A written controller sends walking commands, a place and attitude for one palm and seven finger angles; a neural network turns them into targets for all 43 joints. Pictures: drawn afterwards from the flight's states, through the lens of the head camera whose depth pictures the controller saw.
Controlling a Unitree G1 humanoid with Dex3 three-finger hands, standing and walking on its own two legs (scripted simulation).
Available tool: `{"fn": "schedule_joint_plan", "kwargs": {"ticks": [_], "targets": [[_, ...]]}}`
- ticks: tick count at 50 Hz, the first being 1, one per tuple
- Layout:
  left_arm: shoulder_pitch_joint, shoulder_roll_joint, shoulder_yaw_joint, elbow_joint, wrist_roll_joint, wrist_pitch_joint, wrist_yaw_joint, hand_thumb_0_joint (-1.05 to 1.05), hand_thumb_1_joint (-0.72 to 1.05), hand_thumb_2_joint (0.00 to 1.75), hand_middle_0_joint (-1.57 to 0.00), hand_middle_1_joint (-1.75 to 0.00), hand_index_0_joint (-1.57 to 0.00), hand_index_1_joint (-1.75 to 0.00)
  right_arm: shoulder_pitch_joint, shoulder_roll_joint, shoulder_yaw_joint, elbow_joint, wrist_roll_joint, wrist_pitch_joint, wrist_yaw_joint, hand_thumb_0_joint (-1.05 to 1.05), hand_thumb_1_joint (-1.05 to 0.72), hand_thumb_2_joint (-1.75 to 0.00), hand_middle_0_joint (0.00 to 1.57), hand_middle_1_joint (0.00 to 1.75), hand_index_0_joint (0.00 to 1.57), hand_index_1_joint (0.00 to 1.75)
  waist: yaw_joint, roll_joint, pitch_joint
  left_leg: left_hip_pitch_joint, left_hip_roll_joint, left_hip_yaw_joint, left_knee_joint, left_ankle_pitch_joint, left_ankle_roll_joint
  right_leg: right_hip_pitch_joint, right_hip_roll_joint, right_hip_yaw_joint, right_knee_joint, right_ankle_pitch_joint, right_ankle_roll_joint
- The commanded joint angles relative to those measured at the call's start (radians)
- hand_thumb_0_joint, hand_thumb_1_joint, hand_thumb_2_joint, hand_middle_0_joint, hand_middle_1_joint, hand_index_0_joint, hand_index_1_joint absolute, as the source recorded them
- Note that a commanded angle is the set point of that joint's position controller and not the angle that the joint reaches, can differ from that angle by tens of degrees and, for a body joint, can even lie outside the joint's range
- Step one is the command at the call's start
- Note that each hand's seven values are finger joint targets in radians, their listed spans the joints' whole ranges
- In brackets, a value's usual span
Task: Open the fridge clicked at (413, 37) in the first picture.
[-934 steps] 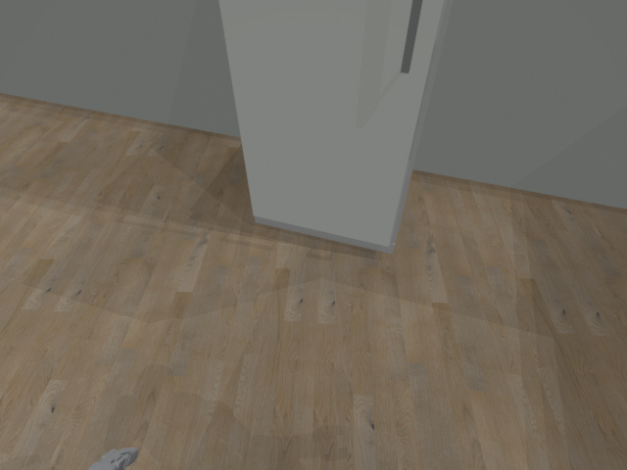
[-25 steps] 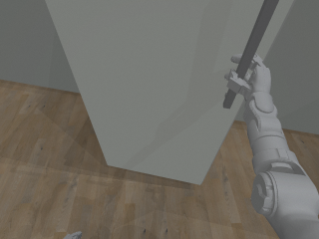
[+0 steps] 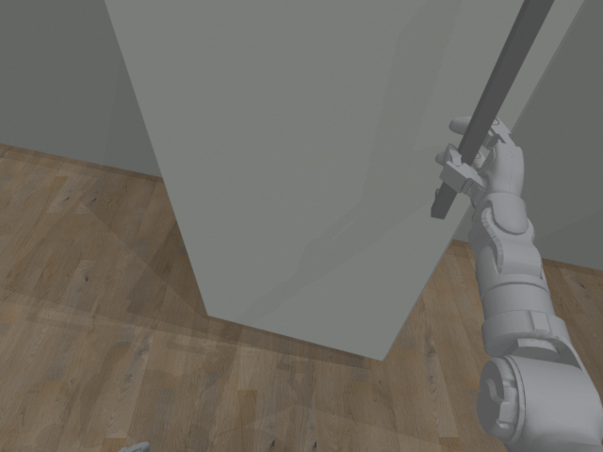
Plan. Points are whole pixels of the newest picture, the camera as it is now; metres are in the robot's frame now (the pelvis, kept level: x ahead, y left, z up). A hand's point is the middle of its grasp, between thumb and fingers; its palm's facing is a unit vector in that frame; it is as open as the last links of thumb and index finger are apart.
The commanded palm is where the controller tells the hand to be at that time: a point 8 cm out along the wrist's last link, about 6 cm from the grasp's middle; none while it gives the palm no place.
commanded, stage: grip the handle and tug to test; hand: right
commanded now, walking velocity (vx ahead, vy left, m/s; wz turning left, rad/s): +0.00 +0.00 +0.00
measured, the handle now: (499, 71) +0.51 -0.15 +0.28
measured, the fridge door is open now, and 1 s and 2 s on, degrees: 0 8 39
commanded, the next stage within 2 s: pull the door a little, standing still in 0.02 s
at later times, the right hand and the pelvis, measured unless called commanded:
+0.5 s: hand (448, 170) +0.45 -0.12 +0.17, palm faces +0.11 +0.99 +0.02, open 6.0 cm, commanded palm +0.38 -0.16 +0.17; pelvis +0.04 +0.00 +0.01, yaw -1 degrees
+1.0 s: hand (444, 206) +0.39 -0.11 +0.16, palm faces +0.12 +0.97 -0.22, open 6.4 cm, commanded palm +0.36 -0.15 +0.16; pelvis +0.12 +0.03 +0.02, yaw +0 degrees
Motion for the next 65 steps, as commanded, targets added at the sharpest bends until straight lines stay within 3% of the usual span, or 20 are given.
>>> {"fn": "schedule_joint_plan", "kwargs": {"ticks": [1,9,15,35,36,38,40,42,44,46,50,52,54,56,58,60,62,63,64,65], "targets": [[-0.049,0.126,0.046,-0.141,-0.001,-0.037,0.002,0.00,0.90,0.90,-0.20,-0.30,-0.20,-0.30,-0.274,-0.182,-0.042,-0.331,0.027,-0.043,0.004,0.00,-0.90,-0.90,0.45,1.40,0.45,1.40,-0.096,0.074,-0.353,0.175,-0.031,0.035,-0.027,0.596,0.013,0.221,0.058,0.025,-0.010,0.427,-0.047],[-0.070,0.113,0.045,-0.128,-0.001,-0.021,0.008,0.00,0.90,0.90,-0.20,-0.30,-0.20,-0.30,-0.373,-0.075,0.064,-0.438,0.018,0.051,-0.016,0.00,-0.90,-0.90,0.45,1.40,0.45,1.40,-0.047,0.052,-0.298,0.123,-0.033,0.040,-0.041,0.657,0.006,0.287,0.051,0.032,0.000,0.517,-0.046],[-0.086,0.101,0.044,-0.145,0.012,-0.011,0.002,0.00,0.90,0.90,-0.20,-0.30,-0.20,-0.30,-0.256,-0.035,0.082,-0.541,0.007,0.090,-0.033,0.00,-0.90,-0.90,0.45,1.40,0.45,1.40,-0.085,0.026,-0.402,0.186,-0.022,0.045,-0.015,0.754,0.012,0.346,0.056,0.039,0.011,0.657,-0.043],[-0.315,0.046,0.000,-0.326,0.006,0.010,-0.051,0.00,0.90,0.90,-0.20,-0.30,-0.20,-0.30,0.633,0.010,0.186,-1.465,0.042,0.181,0.009,0.00,-0.90,-0.90,0.45,1.40,0.45,1.40,-0.163,0.010,-0.250,0.280,0.004,0.063,-0.055,0.756,0.019,0.328,0.040,0.057,-0.071,0.659,-0.035],[-0.265,0.098,-0.020,-0.283,0.026,0.016,0.004,0.00,0.90,0.90,-0.20,-0.30,-0.20,-0.30,0.198,-0.298,0.069,-1.285,-0.042,0.063,-0.028,0.00,-0.90,-0.90,0.45,1.40,0.45,1.40,-0.062,0.031,-0.041,0.117,0.045,0.004,-0.122,0.740,-0.015,0.262,0.034,0.050,-0.011,0.577,-0.055],[-0.267,0.081,0.000,-0.263,0.050,0.028,0.006,0.00,0.90,0.90,-0.20,-0.30,-0.20,-0.30,0.588,-0.087,0.176,-1.136,-0.051,0.013,-0.018,0.00,-0.90,-0.90,0.45,1.40,0.45,1.40,-0.083,0.132,-0.088,0.183,0.057,0.061,-0.050,0.964,-0.034,0.218,0.045,0.049,0.069,0.570,-0.052],[-0.281,0.070,-0.007,-0.298,0.048,0.042,0.020,0.00,0.90,0.90,-0.20,-0.30,-0.20,-0.30,0.637,-0.089,0.195,-1.260,-0.055,-0.041,-0.001,0.00,-0.90,-0.90,0.45,1.40,0.45,1.40,-0.088,0.108,-0.132,0.297,0.062,0.080,0.041,1.078,-0.017,0.142,0.070,0.043,0.064,0.542,-0.051],[-0.249,0.075,0.000,-0.298,0.046,0.048,0.024,0.00,0.90,0.90,-0.20,-0.30,-0.20,-0.30,0.648,-0.103,0.186,-1.347,-0.044,-0.077,-0.001,0.00,-0.90,-0.90,0.45,1.40,0.45,1.40,-0.059,-0.010,-0.194,0.205,0.008,0.132,0.211,1.045,-0.034,0.314,0.054,0.064,-0.028,0.840,-0.067],[-0.222,0.074,0.020,-0.302,0.062,0.044,-0.005,0.00,0.90,0.90,-0.20,-0.30,-0.20,-0.30,0.659,-0.049,0.235,-1.466,-0.037,-0.089,-0.007,0.00,-0.90,-0.90,0.45,1.40,0.45,1.40,-0.030,-0.310,-0.221,-0.332,-0.119,0.114,0.443,0.045,-0.053,0.836,-0.087,0.268,-0.047,1.610,-0.138],[-0.254,0.060,0.021,-0.290,0.079,0.034,-0.024,0.00,0.90,0.90,-0.20,-0.30,-0.20,-0.30,0.669,-0.021,0.253,-1.475,-0.062,-0.083,-0.027,0.00,-0.90,-0.90,0.45,1.40,0.45,1.40,-0.038,-0.305,-0.164,-0.441,-0.084,0.066,0.424,-0.226,-0.014,0.872,-0.145,0.328,-0.014,1.507,-0.130],[-0.281,0.012,0.008,-0.329,0.052,0.023,-0.015,0.00,0.90,0.90,-0.20,-0.30,-0.20,-0.30,0.813,-0.076,0.176,-1.511,-0.058,-0.072,-0.043,0.00,-0.90,-0.90,0.45,1.40,0.45,1.40,-0.065,-0.120,-0.136,-0.148,-0.025,0.023,-0.009,0.106,-0.001,0.614,-0.101,0.268,0.042,1.067,-0.073],[-0.320,0.001,0.000,-0.348,0.031,0.002,0.010,0.00,0.90,0.90,-0.20,-0.30,-0.20,-0.30,0.867,-0.143,0.111,-1.565,-0.052,-0.088,-0.040,0.00,-0.90,-0.90,0.45,1.40,0.45,1.40,-0.105,0.023,-0.136,0.300,0.038,-0.008,-0.187,0.649,0.010,0.222,-0.008,0.209,0.105,0.476,-0.028],[-0.341,-0.021,-0.006,-0.370,0.043,-0.037,0.049,0.00,0.90,0.90,-0.20,-0.30,-0.20,-0.30,0.952,-0.178,0.064,-1.558,-0.062,-0.094,-0.045,0.00,-0.90,-0.90,0.45,1.40,0.45,1.40,-0.129,0.229,-0.174,0.361,0.290,-0.119,-0.091,1.040,0.045,-0.015,0.114,0.154,0.367,-0.318,-0.031],[-0.279,-0.019,-0.011,-0.339,0.040,-0.075,0.055,0.00,0.90,0.90,-0.20,-0.30,-0.20,-0.30,1.109,-0.077,0.096,-1.368,-0.056,-0.074,-0.039,0.00,-0.90,-0.90,0.45,1.40,0.45,1.40,-0.143,0.259,-0.059,0.266,0.294,-0.121,-0.134,0.952,-0.010,-0.102,0.126,0.138,0.547,-0.365,-0.040],[-0.200,0.012,0.029,-0.288,0.027,-0.056,0.036,0.00,0.90,0.90,-0.20,-0.30,-0.20,-0.30,0.950,-0.060,0.145,-1.470,-0.090,-0.122,-0.022,0.00,-0.90,-0.90,0.45,1.40,0.45,1.40,-0.074,0.373,-0.164,0.269,0.285,-0.081,-0.144,0.951,-0.154,-0.063,0.097,0.112,0.717,-0.305,-0.005],[-0.210,-0.009,0.026,-0.264,0.030,-0.057,0.042,0.00,0.90,0.90,-0.20,-0.30,-0.20,-0.30,0.911,-0.063,0.139,-1.513,-0.101,-0.156,-0.032,0.00,-0.90,-0.90,0.45,1.40,0.45,1.40,-0.044,0.351,-0.206,0.197,0.191,0.124,-0.197,0.876,-0.275,0.108,0.107,-0.018,0.531,-0.284,0.017],[-0.255,-0.023,0.015,-0.265,0.029,-0.065,0.052,0.00,0.90,0.90,-0.20,-0.30,-0.20,-0.30,0.898,-0.064,0.162,-1.555,-0.104,-0.154,-0.032,0.00,-0.90,-0.90,0.45,1.40,0.45,1.40,-0.045,0.318,-0.168,0.181,0.156,0.197,-0.170,0.788,-0.165,0.198,0.082,-0.115,0.185,-0.263,0.000],[-0.248,-0.012,0.010,-0.253,0.038,-0.078,0.056,0.00,0.90,0.90,-0.20,-0.30,-0.20,-0.30,0.881,-0.039,0.200,-1.588,-0.104,-0.157,-0.031,0.00,-0.90,-0.90,0.45,1.40,0.45,1.40,-0.018,0.190,-0.143,0.088,0.124,0.215,-0.056,0.717,-0.151,0.287,0.054,-0.076,-0.014,-0.176,-0.020],[-0.230,0.004,0.004,-0.238,0.041,-0.098,0.057,0.00,0.90,0.90,-0.20,-0.30,-0.20,-0.30,0.886,-0.041,0.214,-1.590,-0.092,-0.168,-0.036,0.00,-0.90,-0.90,0.45,1.40,0.45,1.40,0.025,-0.145,-0.100,-0.069,0.052,0.205,0.325,0.482,-0.178,0.386,-0.045,0.077,-0.327,0.035,-0.059],[-0.272,0.032,0.013,-0.300,0.079,-0.109,0.045,0.00,0.90,0.90,-0.20,-0.30,-0.20,-0.30,0.917,-0.063,0.200,-1.600,-0.100,-0.191,-0.047,0.00,-0.90,-0.90,0.45,1.40,0.45,1.40,-0.033,-0.399,-0.091,-0.250,0.016,0.017,0.798,-0.157,-0.137,0.282,-0.436,0.622,-0.364,0.301,-0.190]]}}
